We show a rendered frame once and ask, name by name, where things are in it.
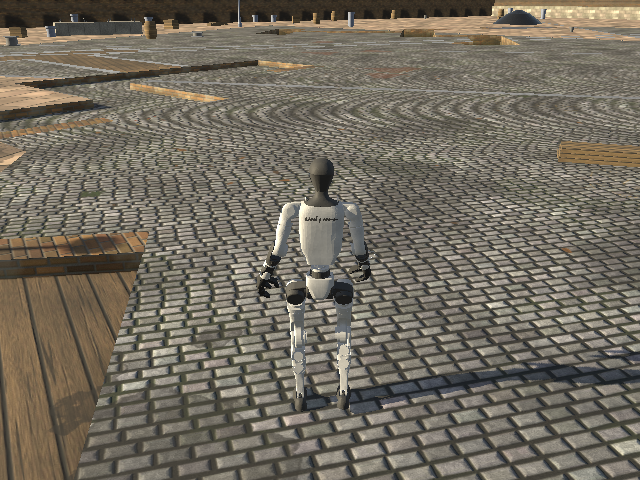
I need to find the robot right hand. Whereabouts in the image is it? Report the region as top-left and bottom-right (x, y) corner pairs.
(348, 265), (371, 282)

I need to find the right robot foot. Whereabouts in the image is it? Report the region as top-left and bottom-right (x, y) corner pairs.
(336, 385), (351, 410)

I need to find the robot left hand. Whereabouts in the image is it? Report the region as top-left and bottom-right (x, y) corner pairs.
(256, 274), (279, 298)

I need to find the right robot upper arm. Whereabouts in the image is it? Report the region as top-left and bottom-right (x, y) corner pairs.
(342, 202), (366, 256)

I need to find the robot right forearm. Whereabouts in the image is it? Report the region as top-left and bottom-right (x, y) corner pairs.
(355, 241), (370, 270)

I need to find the humanoid robot torso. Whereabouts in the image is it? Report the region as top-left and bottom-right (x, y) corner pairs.
(297, 197), (344, 300)

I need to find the robot left forearm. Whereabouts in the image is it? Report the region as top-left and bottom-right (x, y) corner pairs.
(259, 241), (281, 280)

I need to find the left robot upper arm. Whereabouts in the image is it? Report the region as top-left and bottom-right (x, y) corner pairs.
(272, 202), (301, 257)

